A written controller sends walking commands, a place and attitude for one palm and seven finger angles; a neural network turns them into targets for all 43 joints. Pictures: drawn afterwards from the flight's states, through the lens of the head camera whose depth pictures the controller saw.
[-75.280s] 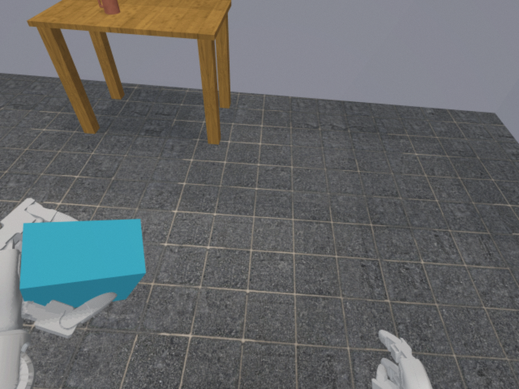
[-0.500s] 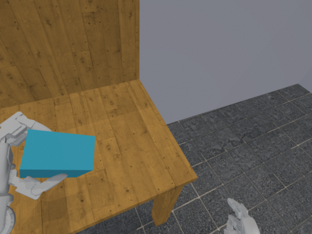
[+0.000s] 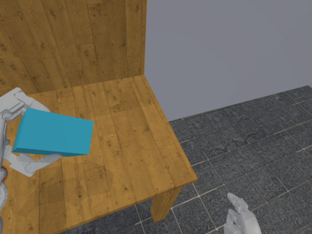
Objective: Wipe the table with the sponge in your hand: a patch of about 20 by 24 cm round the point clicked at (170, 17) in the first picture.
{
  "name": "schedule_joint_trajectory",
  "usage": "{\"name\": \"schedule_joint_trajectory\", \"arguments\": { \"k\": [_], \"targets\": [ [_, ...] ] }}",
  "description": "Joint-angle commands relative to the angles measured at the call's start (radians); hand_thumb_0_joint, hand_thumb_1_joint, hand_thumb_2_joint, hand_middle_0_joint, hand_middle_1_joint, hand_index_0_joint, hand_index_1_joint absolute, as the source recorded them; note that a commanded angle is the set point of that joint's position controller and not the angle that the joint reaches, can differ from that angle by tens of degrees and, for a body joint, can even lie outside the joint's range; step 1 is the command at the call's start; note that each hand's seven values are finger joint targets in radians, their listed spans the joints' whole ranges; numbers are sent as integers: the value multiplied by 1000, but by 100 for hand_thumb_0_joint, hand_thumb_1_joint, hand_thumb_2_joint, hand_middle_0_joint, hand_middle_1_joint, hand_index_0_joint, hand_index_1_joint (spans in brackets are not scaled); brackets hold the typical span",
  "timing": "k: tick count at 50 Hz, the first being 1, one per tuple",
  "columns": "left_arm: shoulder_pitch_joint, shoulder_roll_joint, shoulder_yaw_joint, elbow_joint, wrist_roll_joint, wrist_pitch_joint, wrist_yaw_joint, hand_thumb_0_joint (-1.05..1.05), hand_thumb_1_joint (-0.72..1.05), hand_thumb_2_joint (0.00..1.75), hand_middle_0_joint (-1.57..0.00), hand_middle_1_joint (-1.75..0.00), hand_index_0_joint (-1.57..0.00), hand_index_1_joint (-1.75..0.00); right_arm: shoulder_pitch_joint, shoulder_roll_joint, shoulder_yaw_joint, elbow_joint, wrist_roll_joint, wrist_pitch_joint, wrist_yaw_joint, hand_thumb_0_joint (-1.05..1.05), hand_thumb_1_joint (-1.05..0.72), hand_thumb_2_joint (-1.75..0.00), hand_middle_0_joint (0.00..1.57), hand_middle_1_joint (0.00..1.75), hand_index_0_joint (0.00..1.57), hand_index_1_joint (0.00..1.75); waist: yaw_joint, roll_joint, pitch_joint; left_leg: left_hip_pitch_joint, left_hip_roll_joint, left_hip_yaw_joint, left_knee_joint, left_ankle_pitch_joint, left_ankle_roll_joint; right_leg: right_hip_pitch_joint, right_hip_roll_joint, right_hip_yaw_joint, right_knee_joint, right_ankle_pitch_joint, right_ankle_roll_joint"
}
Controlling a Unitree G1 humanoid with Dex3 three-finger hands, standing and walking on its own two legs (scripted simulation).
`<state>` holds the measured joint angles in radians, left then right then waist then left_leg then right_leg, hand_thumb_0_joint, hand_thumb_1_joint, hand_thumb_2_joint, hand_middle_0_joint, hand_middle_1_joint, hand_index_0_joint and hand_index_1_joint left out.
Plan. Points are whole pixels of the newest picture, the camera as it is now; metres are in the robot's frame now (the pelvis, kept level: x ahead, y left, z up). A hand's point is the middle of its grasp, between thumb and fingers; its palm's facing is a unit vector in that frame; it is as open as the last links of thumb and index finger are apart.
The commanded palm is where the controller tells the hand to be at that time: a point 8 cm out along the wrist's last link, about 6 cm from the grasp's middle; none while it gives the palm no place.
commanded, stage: come to a stop and stand still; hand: left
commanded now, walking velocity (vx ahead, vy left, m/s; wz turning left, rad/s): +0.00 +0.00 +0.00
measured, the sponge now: (60, 138) +0.25 +0.24 +0.14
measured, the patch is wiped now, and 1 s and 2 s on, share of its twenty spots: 0.00 0.00 0.00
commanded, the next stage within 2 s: look again from close up in 1.04 s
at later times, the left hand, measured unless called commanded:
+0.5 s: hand (37, 133) +0.24 +0.27 +0.17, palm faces +0.38 -0.86 -0.32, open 10.6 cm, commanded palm +0.18 +0.30 +0.17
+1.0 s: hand (32, 143) +0.23 +0.27 +0.16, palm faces +0.37 -0.86 -0.35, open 10.6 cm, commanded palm +0.16 +0.30 +0.17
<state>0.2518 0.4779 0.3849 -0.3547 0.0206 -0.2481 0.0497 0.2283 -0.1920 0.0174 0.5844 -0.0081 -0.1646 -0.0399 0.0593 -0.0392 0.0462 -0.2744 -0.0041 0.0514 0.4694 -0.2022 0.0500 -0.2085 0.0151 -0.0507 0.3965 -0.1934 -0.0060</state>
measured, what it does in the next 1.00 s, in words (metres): stands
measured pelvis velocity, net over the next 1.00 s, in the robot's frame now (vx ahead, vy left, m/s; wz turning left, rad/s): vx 0.00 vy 0.02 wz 0.00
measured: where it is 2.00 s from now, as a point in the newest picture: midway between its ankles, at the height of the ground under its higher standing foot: outside the picture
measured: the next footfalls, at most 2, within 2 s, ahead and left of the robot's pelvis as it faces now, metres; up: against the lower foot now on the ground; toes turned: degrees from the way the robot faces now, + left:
none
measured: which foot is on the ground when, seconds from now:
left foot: down 0.00-1.00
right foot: down 0.00-1.00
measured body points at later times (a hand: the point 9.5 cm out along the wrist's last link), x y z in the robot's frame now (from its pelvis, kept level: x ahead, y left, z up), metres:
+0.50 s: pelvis +0.02 +0.02 +0.00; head +0.05 +0.06 +0.45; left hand +0.22 +0.31 +0.18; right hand +0.21 -0.20 -0.06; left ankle +0.03 +0.08 -0.74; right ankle +0.01 -0.12 -0.74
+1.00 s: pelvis +0.00 +0.02 +0.00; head +0.02 +0.06 +0.45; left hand +0.20 +0.32 +0.17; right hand +0.17 -0.20 -0.07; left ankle +0.03 +0.08 -0.74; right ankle +0.01 -0.12 -0.74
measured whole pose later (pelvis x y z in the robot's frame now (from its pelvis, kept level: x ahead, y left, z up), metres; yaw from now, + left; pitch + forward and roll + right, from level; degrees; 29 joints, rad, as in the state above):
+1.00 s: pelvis +0.00 +0.02 +0.00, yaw +0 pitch -1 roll -2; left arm 0.41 0.37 0.35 -0.46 -0.03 -0.22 0.11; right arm 0.22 -0.18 0.03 0.58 0.00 -0.15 -0.03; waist 0.02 -0.04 0.06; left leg -0.24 -0.03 0.07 0.45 -0.21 0.08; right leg -0.17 -0.01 -0.04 0.38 -0.19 0.03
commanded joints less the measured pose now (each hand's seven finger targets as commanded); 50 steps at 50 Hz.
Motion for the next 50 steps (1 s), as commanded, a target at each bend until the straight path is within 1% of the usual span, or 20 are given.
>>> {"name": "schedule_joint_trajectory", "arguments": {
  "k": [1,2,4,8,10,11,15,20,22,26,27,30,31,32,35,36,37,39,41,50],
  "targets": [
    [40,-24,10,-172,-89,-78,10,0,10,130,-120,-160,-120,-160,-80,-125,-65,-141,27,-72,28,0,-90,-90,20,30,20,30,-24,225,-239,138,85,-87,-99,111,-24,68,-83,146,10,88,-33],
    [62,28,27,-254,-78,-77,19,0,10,130,-120,-160,-120,-160,-77,-146,-68,-158,20,-72,37,0,-90,-90,20,30,20,30,-15,165,-216,91,98,-104,-110,91,-18,84,-76,133,18,87,-20],
    [109,42,31,-310,-76,-75,34,0,10,130,-120,-160,-120,-160,-85,-141,-64,-164,19,-74,44,0,-90,-90,20,30,20,30,-13,52,-186,23,95,-117,-127,9,-17,104,-70,123,6,44,-12],
    [102,106,120,-306,-78,-76,58,0,10,130,-120,-160,-120,-160,-96,-136,-58,-168,20,-72,20,0,-90,-90,20,30,20,30,-23,6,-127,-7,92,-128,-139,-59,-19,68,-68,109,-16,2,-9],
    [62,133,151,-311,-82,-84,63,0,10,130,-120,-160,-120,-160,-91,-134,-56,-164,18,-73,5,0,-90,-90,20,30,20,30,-27,39,-135,9,85,-133,-126,-16,-20,69,-75,113,-14,37,-12],
    [28,159,170,-330,-80,-85,67,0,10,130,-120,-160,-120,-160,-110,-133,-55,-159,19,-73,-1,0,-90,-90,20,30,20,30,-32,80,-139,25,87,-127,-123,-8,-20,61,-73,116,-8,45,-12],
    [20,116,121,-374,-83,-92,64,0,10,130,-120,-160,-120,-160,-87,-129,-55,-155,19,-80,-5,0,-90,-90,20,30,20,30,-31,149,-213,111,86,-124,-73,220,-28,100,-83,107,16,190,-17],
    [82,62,72,-396,-77,-77,70,0,10,130,-120,-160,-120,-160,-84,-138,-60,-145,17,-80,9,0,-90,-90,20,30,20,30,-35,131,-237,166,106,-123,-43,412,-51,104,-75,84,27,266,-16],
    [101,32,50,-356,-77,-64,69,0,10,130,-120,-160,-120,-160,-88,-139,-56,-140,15,-70,12,0,-90,-90,20,30,20,30,-39,120,-205,135,113,-119,-64,387,-60,92,-67,71,26,227,-12],
    [97,67,92,-334,-77,-49,74,0,10,130,-120,-160,-120,-160,-104,-134,-57,-152,19,-45,7,0,-90,-90,20,30,20,30,-38,122,-174,91,117,-112,-89,283,-57,97,-65,79,12,189,-10],
    [95,45,72,-320,-79,-47,69,0,10,130,-120,-160,-120,-160,-98,-131,-52,-156,17,-38,5,0,-90,-90,20,30,20,30,-41,105,-163,74,116,-117,-98,247,-54,98,-67,73,2,178,-10],
    [74,64,84,-338,-81,-43,69,0,10,130,-120,-160,-120,-160,-102,-131,-51,-170,18,-30,-1,0,-90,-90,20,30,20,30,-40,104,-159,59,109,-118,-111,171,-48,111,-70,86,-13,170,-9],
    [57,69,86,-363,-79,-43,71,0,10,130,-120,-160,-120,-160,-113,-130,-50,-170,18,-31,-3,0,-90,-90,20,30,20,30,-42,135,-155,57,107,-115,-120,143,-50,106,-64,85,-12,153,-10],
    [60,57,74,-355,-80,-45,70,0,10,130,-120,-160,-120,-160,-110,-129,-47,-170,15,-30,-4,0,-90,-90,20,30,20,30,-42,128,-153,45,107,-120,-126,121,-45,112,-65,76,-17,145,-9],
    [51,57,66,-376,-76,-44,71,0,10,130,-120,-160,-120,-160,-107,-133,-49,-176,15,-35,-5,0,-90,-90,20,30,20,30,-41,124,-164,58,102,-123,-127,96,-42,118,-66,88,-23,145,-11],
    [49,61,70,-380,-75,-42,73,0,10,130,-120,-160,-120,-160,-118,-130,-47,-174,17,-39,-7,0,-90,-90,20,30,20,30,-42,148,-154,53,104,-120,-137,69,-45,110,-63,83,-24,125,-9],
    [45,44,53,-374,-73,-42,72,0,10,130,-120,-160,-120,-160,-111,-132,-46,-172,14,-40,-7,0,-90,-90,20,30,20,30,-43,139,-148,45,105,-124,-142,47,-41,111,-61,82,-26,114,-9],
    [49,54,65,-364,-71,-41,74,0,10,130,-120,-160,-120,-160,-102,-134,-49,-169,13,-41,-6,0,-90,-90,20,30,20,30,-41,123,-150,35,106,-132,-147,31,-40,121,-62,85,-29,111,-9],
    [48,56,68,-369,-68,-42,75,0,10,130,-120,-160,-120,-160,-112,-134,-51,-167,16,-45,-7,0,-90,-90,20,30,20,30,-43,145,-149,40,105,-128,-152,25,-44,116,-58,83,-27,100,-8],
    [66,49,63,-346,-62,-46,71,0,10,130,-120,-160,-120,-160,-99,-137,-54,-160,17,-45,-5,0,-90,-90,20,30,20,30,-44,111,-131,16,109,-142,-169,-36,-40,110,-59,79,-33,60,-9]
  ]
}}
